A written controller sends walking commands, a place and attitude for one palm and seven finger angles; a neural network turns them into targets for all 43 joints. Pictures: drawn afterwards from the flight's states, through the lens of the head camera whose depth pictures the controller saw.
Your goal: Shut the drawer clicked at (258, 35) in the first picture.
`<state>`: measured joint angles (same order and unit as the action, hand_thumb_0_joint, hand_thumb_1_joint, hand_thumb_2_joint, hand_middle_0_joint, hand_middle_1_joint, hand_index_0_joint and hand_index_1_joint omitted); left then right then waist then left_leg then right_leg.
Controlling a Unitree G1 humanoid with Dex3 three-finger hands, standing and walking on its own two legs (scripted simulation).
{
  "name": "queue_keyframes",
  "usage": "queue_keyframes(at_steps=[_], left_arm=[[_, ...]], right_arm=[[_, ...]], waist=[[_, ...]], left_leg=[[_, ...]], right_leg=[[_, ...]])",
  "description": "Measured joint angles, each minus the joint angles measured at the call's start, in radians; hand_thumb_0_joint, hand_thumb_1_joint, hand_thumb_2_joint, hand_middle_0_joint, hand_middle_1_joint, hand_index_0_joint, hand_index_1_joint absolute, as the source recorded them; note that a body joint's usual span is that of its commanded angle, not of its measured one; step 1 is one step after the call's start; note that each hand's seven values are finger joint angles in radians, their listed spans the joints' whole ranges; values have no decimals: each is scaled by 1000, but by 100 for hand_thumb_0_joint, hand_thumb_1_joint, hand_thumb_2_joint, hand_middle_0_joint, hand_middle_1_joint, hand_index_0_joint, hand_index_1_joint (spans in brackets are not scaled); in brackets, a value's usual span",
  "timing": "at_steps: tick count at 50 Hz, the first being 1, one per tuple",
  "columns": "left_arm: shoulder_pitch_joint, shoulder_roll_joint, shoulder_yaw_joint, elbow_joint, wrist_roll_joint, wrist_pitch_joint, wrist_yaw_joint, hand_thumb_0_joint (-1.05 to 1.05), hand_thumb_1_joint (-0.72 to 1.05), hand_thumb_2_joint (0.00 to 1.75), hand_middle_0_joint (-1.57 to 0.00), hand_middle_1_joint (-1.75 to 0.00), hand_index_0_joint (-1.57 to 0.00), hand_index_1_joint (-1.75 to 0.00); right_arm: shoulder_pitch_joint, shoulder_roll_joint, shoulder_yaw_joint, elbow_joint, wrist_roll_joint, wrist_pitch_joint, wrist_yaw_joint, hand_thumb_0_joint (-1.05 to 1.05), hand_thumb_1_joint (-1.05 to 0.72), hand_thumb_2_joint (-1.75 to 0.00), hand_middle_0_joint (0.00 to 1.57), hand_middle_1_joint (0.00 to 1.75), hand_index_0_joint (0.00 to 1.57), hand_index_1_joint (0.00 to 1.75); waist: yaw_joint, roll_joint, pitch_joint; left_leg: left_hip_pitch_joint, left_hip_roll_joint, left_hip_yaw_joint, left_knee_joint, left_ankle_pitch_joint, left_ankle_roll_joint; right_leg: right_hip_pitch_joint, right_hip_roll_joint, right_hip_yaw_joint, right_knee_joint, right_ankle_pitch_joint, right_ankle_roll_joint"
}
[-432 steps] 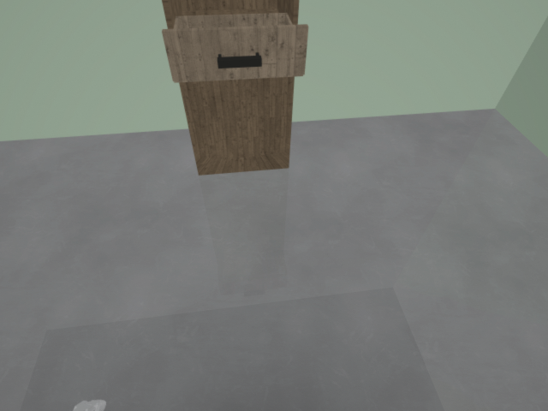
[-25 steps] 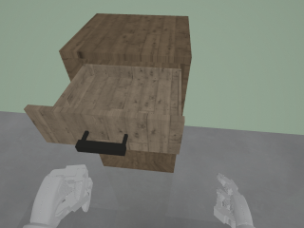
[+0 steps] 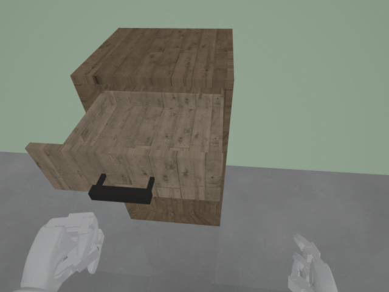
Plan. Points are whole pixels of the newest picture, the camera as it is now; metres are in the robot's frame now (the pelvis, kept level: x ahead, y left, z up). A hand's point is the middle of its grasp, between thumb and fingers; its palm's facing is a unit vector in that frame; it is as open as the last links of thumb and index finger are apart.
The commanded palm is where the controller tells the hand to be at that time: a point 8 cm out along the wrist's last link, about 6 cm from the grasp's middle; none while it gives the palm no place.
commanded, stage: bring the fist close to the handle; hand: left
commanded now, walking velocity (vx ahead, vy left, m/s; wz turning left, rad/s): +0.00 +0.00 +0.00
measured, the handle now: (124, 186) +0.34 +0.20 +0.03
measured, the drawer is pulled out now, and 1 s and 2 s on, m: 0.29 0.29 0.28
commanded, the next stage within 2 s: push the drawer shut in 1.50 s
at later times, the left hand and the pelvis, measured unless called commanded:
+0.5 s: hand (111, 239) +0.19 +0.17 +0.09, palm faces +0.00 -1.00 -0.07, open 3.3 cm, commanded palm +0.16 +0.22 +0.09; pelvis +0.00 -0.01 +0.00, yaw +0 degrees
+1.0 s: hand (126, 229) +0.24 +0.16 +0.03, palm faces -0.03 -1.00 -0.05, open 3.3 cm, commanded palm +0.22 +0.22 +0.04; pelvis -0.01 +0.01 -0.02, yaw -1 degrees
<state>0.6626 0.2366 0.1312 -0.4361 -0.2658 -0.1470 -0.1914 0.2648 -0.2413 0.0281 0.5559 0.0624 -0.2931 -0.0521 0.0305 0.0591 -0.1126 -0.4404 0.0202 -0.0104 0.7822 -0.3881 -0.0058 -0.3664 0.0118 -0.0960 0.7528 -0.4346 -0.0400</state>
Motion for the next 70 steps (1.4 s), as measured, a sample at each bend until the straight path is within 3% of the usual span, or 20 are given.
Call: queue_keyframes(at_steps=[14,23,35,46,58,70], left_arm=[[-99,-11,15,137,-10,-8,-43,2,90,90,-140,-160,-140,-160],[-137,-26,0,206,4,-69,-44,2,90,90,-140,-160,-140,-160],[-172,-35,-15,276,21,-141,-17,2,90,90,-140,-160,-140,-160],[-294,-42,-51,371,48,-171,16,2,90,90,-140,-160,-140,-160],[-397,-32,-22,489,48,-202,30,2,90,90,-140,-160,-140,-160],[-354,-36,-45,445,56,-207,54,2,90,90,-140,-160,-140,-160]], right_arm=[[-26,2,9,24,-10,-17,-10,2,-90,-90,20,30,20,30],[-19,-8,-5,31,-22,-4,3,1,-90,-90,20,30,20,30],[-16,-2,-13,21,-32,43,12,1,-90,-90,20,30,20,30],[-25,-2,-2,-2,-41,82,18,1,-90,-90,20,30,20,30],[-20,-6,-6,-7,-48,130,29,1,-90,-90,20,30,20,30],[-12,-5,-9,-27,-44,164,28,1,-90,-90,20,30,20,30]], waist=[[0,0,14],[-17,-10,21],[-36,-20,19],[-46,-21,11],[-57,-26,-6],[-60,-22,-12]], left_leg=[[8,3,-9,-30,17,-12],[-32,-2,-4,-7,7,-8],[-114,-6,6,58,-19,2],[-220,-9,9,142,-46,10],[-304,-1,13,207,-70,11],[-311,0,17,214,-74,12]], right_leg=[[6,5,-9,-21,9,-11],[-37,-2,-4,8,-4,-7],[-122,-9,6,74,-27,1],[-226,-15,9,156,-52,8],[-311,-10,14,217,-72,7],[-321,-9,18,226,-75,8]])
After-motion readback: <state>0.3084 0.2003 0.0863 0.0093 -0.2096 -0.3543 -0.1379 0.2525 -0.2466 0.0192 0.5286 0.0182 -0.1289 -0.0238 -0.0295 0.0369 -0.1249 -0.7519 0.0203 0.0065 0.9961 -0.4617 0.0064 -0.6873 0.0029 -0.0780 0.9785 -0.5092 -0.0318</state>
